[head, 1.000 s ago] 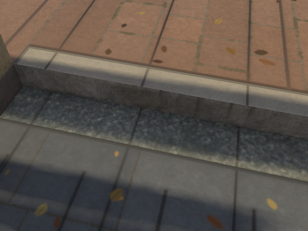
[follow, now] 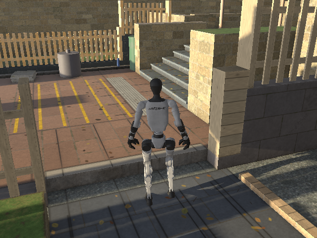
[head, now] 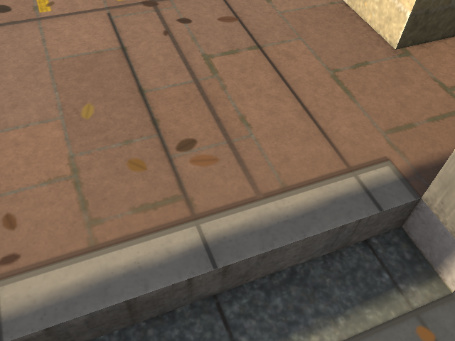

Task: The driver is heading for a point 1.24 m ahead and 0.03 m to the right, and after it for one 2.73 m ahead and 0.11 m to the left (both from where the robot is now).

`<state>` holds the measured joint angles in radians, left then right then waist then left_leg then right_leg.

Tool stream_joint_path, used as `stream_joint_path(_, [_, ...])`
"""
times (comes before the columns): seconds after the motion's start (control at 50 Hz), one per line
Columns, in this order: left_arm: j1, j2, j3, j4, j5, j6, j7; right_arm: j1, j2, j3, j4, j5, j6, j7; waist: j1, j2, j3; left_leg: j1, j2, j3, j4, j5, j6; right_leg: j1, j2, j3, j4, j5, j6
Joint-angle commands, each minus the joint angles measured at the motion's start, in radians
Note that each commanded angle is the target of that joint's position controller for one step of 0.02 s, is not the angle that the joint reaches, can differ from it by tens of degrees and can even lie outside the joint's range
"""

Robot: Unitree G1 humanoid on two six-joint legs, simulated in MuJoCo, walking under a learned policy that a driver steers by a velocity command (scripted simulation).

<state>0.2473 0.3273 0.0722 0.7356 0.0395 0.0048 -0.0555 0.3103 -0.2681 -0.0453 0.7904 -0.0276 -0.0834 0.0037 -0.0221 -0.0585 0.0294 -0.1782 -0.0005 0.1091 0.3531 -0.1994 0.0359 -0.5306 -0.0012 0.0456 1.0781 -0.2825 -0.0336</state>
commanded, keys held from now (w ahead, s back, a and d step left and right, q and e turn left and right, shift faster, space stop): w+e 0.24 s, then w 0.76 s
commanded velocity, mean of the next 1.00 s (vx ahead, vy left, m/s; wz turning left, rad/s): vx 0.50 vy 0.00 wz -0.28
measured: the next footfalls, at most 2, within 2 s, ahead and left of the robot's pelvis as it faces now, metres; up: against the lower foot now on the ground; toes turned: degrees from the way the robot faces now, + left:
right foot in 0.30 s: +0.29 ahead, -0.13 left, +0.00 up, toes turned -14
left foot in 0.96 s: +0.78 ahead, -0.04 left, +0.17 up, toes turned -12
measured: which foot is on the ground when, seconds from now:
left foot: down 0.00-0.30, up 0.32-0.94, down 0.96-1.00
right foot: up 0.00-0.28, down 0.30-0.98, up 1.00-1.00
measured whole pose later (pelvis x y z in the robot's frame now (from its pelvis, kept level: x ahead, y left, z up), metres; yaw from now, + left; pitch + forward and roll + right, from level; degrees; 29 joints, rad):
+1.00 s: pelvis +0.58 -0.07 +0.00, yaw -15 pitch +4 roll +0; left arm 0.48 0.22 0.03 1.04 -0.04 -0.08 -0.01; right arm -0.03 -0.13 0.05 0.62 -0.03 -0.01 0.00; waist 0.01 -0.02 0.02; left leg -1.04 0.01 0.12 1.42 -0.45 0.13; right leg 0.05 0.00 0.07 0.71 -0.22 -0.05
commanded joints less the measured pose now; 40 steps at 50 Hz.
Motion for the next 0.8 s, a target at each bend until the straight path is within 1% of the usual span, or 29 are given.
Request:
stream_joint_path(0.02, [-0.059, 0.035, 0.002, -0.077, 0.001, -0.006, -0.011, 0.032, -0.117, -0.028, -0.026, 0.008, -0.022, 0.000, -0.005, 0.168, -0.016, 0.143, 0.263, -0.153, -0.183, 0.270, 0.106, -0.160, -0.053, 0.012, -0.035, 0.079, 0.018])
stream_joint_path(0.12, [-0.208, -0.005, -0.023, -0.114, -0.004, -0.016, -0.029, 0.061, -0.126, -0.029, 0.006, 0.006, -0.017, -0.001, -0.028, 0.158, 0.034, 0.142, 0.239, -0.004, -0.194, 0.327, 0.087, -0.121, -0.061, -0.063, -0.276, 0.222, 0.014])
stream_joint_path(0.2, [-0.283, 0.000, -0.029, -0.140, 0.005, -0.015, -0.034, 0.100, -0.154, -0.033, 0.037, 0.006, -0.002, -0.012, -0.038, 0.159, 0.052, 0.203, 0.260, 0.063, -0.138, 0.461, 0.061, -0.049, -0.032, -0.140, -0.426, 0.161, -0.037])
stream_joint_path(0.24, [-0.247, 0.011, -0.024, -0.134, 0.013, -0.015, -0.024, 0.103, -0.180, -0.036, 0.050, 0.005, 0.009, -0.019, -0.008, 0.172, 0.018, 0.246, 0.271, 0.099, -0.007, 0.783, 0.048, 0.037, 0.026, -0.178, -0.459, 0.072, -0.080])
stream_joint_path(0.26, [-0.180, 0.023, -0.017, -0.114, 0.018, -0.021, -0.017, 0.111, -0.190, -0.036, 0.057, 0.007, 0.017, -0.021, 0.022, 0.174, -0.030, 0.256, 0.272, 0.108, 0.115, 0.914, 0.048, 0.122, 0.065, -0.181, -0.487, 0.035, -0.108])
stream_joint_path(0.28, [-0.050, 0.043, -0.005, -0.072, 0.022, -0.031, -0.002, 0.108, -0.192, -0.032, 0.057, 0.011, 0.024, -0.024, 0.083, 0.152, -0.104, 0.198, 0.260, 0.129, 0.290, 0.884, 0.032, 0.301, 0.097, -0.175, -0.570, 0.057, -0.139])
stream_joint_path(0.3, [0.126, 0.101, 0.019, -0.017, 0.032, -0.037, 0.017, 0.100, -0.166, -0.021, 0.031, 0.008, 0.022, -0.023, 0.157, 0.076, -0.211, 0.004, 0.231, 0.128, 0.540, 0.611, 0.008, 0.577, -0.001, -0.032, -0.596, 0.029, -0.181])
stream_joint_path(0.32, [0.129, 0.223, 0.046, -0.021, 0.021, -0.034, 0.038, 0.152, -0.038, 0.010, -0.043, 0.009, 0.018, -0.002, 0.091, -0.205, -0.306, -0.433, 0.066, 0.129, 0.884, -0.278, -0.049, 0.895, -0.330, 0.469, -0.641, 0.061, -0.297])
stream_joint_path(0.34, [0.177, 0.220, 0.050, -0.025, -0.017, -0.023, 0.049, 0.074, -0.140, -0.014, -0.039, 0.000, 0.021, -0.004, 0.145, -0.078, -0.354, -0.509, 0.022, -0.068, 0.990, -0.331, -0.048, 0.876, -0.382, 0.665, -0.762, 0.126, -0.324])
stream_joint_path(0.36, [0.114, 0.186, 0.042, -0.007, -0.020, -0.021, 0.053, -0.001, -0.153, -0.019, -0.048, 0.015, 0.017, 0.005, 0.122, -0.012, -0.205, -0.536, 0.081, -0.113, 0.967, -0.208, -0.038, 0.758, -0.336, 0.462, -0.775, 0.215, -0.294])
stream_joint_path(0.38, [0.066, 0.126, 0.024, 0.003, -0.021, -0.026, 0.054, 0.000, -0.122, -0.007, -0.040, 0.019, 0.007, 0.009, 0.079, 0.013, -0.106, -0.492, 0.109, -0.112, 0.881, -0.148, -0.031, 0.615, -0.287, 0.356, -0.794, 0.322, -0.261])
stream_joint_path(0.4, [0.017, 0.086, 0.010, 0.005, -0.019, -0.034, 0.057, 0.007, -0.109, -0.004, -0.024, 0.008, 0.010, 0.009, 0.041, 0.038, -0.065, -0.430, 0.129, -0.115, 0.812, -0.126, -0.034, 0.529, -0.235, 0.267, -0.818, 0.413, -0.223])
stream_joint_path(0.42, [-0.015, 0.062, 0.000, 0.011, -0.023, -0.040, 0.057, 0.047, -0.104, -0.001, -0.007, -0.009, 0.024, 0.009, 0.005, 0.026, -0.062, -0.360, 0.135, -0.115, 0.775, -0.118, -0.042, 0.466, -0.200, 0.203, -0.837, 0.486, -0.207])
stream_joint_path(0.44, [-0.020, 0.053, -0.006, 0.018, -0.025, -0.050, 0.052, 0.074, -0.097, 0.000, 0.010, -0.019, 0.038, 0.011, -0.008, 0.018, -0.075, -0.313, 0.130, -0.107, 0.761, -0.116, -0.047, 0.433, -0.185, 0.163, -0.845, 0.549, -0.204])
stream_joint_path(0.48, [0.006, 0.056, -0.008, 0.046, -0.032, -0.072, 0.044, 0.070, -0.079, 0.000, 0.013, -0.027, 0.052, 0.016, -0.016, 0.025, -0.074, -0.316, 0.118, -0.090, 0.724, -0.095, -0.058, 0.416, -0.166, 0.118, -0.865, 0.603, -0.205])
stream_joint_path(0.52, [0.050, 0.062, -0.005, 0.072, -0.037, -0.084, 0.041, 0.013, -0.066, 0.002, -0.002, -0.031, 0.058, 0.022, -0.001, 0.018, -0.045, -0.378, 0.123, -0.090, 0.666, -0.040, -0.069, 0.425, -0.169, 0.108, -0.892, 0.538, -0.200])
stream_joint_path(0.54, [0.057, 0.053, -0.009, 0.075, -0.032, -0.085, 0.036, -0.027, -0.069, 0.001, -0.008, -0.021, 0.058, 0.023, 0.010, 0.013, -0.031, -0.391, 0.121, -0.084, 0.628, 0.001, -0.069, 0.424, -0.156, 0.090, -0.898, 0.531, -0.187])
stream_joint_path(0.56, [0.063, 0.050, -0.010, 0.080, -0.028, -0.085, 0.037, -0.022, -0.055, 0.005, -0.003, -0.020, 0.059, 0.023, 0.012, -0.019, -0.047, -0.374, 0.107, -0.063, 0.640, 0.024, -0.069, 0.424, -0.141, 0.067, -0.890, 0.548, -0.179])
stream_joint_path(0.58, [0.082, 0.034, -0.015, 0.091, -0.026, -0.083, 0.038, -0.041, -0.046, 0.008, 0.002, -0.018, 0.062, 0.022, 0.022, -0.042, -0.048, -0.390, 0.109, -0.056, 0.667, 0.028, -0.060, 0.435, -0.138, 0.063, -0.894, 0.477, -0.182])
stream_joint_path(0.6, [0.101, 0.026, -0.018, 0.099, -0.024, -0.082, 0.040, -0.083, -0.053, 0.007, -0.010, -0.017, 0.062, 0.022, 0.034, -0.026, -0.020, -0.428, 0.116, -0.060, 0.655, 0.039, -0.056, 0.439, -0.144, 0.078, -0.907, 0.419, -0.187])
stream_joint_path(0.62, [0.128, 0.029, -0.017, 0.110, -0.016, -0.082, 0.041, -0.107, -0.047, 0.006, -0.015, -0.017, 0.063, 0.012, 0.037, -0.035, -0.006, -0.487, 0.112, -0.052, 0.727, 0.005, -0.051, 0.476, -0.169, 0.124, -0.897, 0.449, -0.202])
stream_joint_path(0.66, [0.182, 0.037, -0.014, 0.129, -0.016, -0.081, 0.047, -0.169, -0.052, 0.005, -0.037, -0.022, 0.061, 0.007, 0.052, 0.014, 0.025, -0.651, 0.124, -0.059, 0.804, -0.044, -0.040, 0.591, -0.211, 0.162, -0.891, 0.468, -0.235])
stream_joint_path(0.68, [0.257, 0.039, -0.013, 0.154, -0.011, -0.082, 0.054, -0.201, -0.041, 0.003, -0.054, -0.027, 0.064, 0.000, 0.079, -0.015, 0.027, -0.813, 0.112, -0.043, 1.002, -0.137, -0.028, 0.719, -0.251, 0.223, -0.864, 0.502, -0.271])
stream_joint_path(0.7, [0.329, 0.051, -0.007, 0.177, -0.008, -0.082, 0.061, -0.249, -0.045, -0.002, -0.080, -0.026, 0.065, -0.008, 0.105, -0.005, 0.042, -1.011, 0.108, -0.060, 1.224, -0.238, -0.020, 0.832, -0.306, 0.278, -0.856, 0.500, -0.319])
stream_joint_path(0.72, [0.358, 0.059, -0.001, 0.190, 0.001, -0.083, 0.074, -0.307, -0.035, -0.002, -0.116, -0.019, 0.062, -0.020, 0.118, -0.011, 0.075, -1.209, 0.114, -0.111, 1.424, -0.353, -0.009, 0.908, -0.342, 0.303, -0.857, 0.447, -0.342])
stream_joint_path(0.74, [0.384, 0.054, -0.001, 0.205, 0.013, -0.086, 0.084, -0.388, -0.014, 0.008, -0.164, -0.003, 0.057, -0.026, 0.125, 0.000, 0.110, -1.367, 0.102, -0.145, 1.592, -0.463, 0.007, 0.943, -0.357, 0.301, -0.859, 0.426, -0.334])
stream_joint_path(0.76, [0.404, 0.039, -0.007, 0.227, 0.021, -0.093, 0.091, -0.453, 0.016, 0.025, -0.209, 0.008, 0.055, -0.032, 0.120, 0.005, 0.134, -1.486, 0.089, -0.164, 1.687, -0.554, 0.036, 0.957, -0.349, 0.274, -0.863, 0.385, -0.304])
stream_joint_path(0.78, [0.403, 0.023, -0.015, 0.243, 0.023, -0.102, 0.094, -0.503, 0.026, 0.040, -0.249, 0.009, 0.049, -0.031, 0.108, 0.034, 0.157, -1.529, 0.090, -0.168, 1.679, -0.592, 0.059, 0.927, -0.328, 0.236, -0.884, 0.341, -0.261])
stream_joint_path(0.8, [0.413, 0.007, -0.021, 0.266, 0.023, -0.109, 0.093, -0.532, 0.046, 0.053, -0.272, 0.008, 0.045, -0.028, 0.105, 0.042, 0.167, -1.564, 0.082, -0.144, 1.706, -0.627, 0.069, 0.898, -0.311, 0.207, -0.887, 0.326, -0.231])
Over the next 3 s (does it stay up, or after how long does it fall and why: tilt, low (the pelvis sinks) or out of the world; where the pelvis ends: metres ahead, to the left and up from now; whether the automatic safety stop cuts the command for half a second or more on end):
stays up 1.30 -0.17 0.16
